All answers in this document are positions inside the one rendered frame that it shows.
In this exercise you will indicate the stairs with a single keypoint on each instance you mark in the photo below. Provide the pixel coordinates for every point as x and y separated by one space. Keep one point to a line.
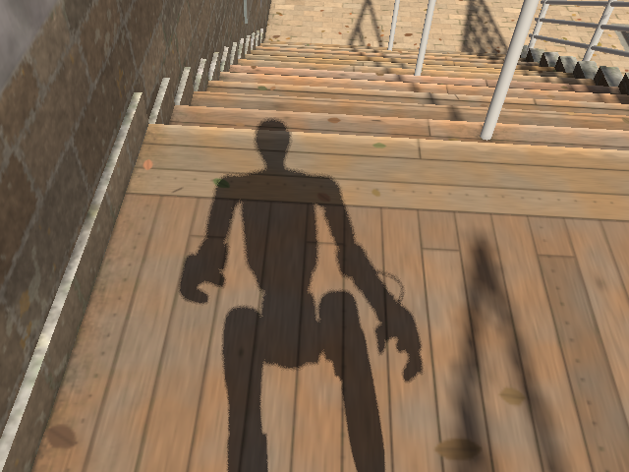
372 91

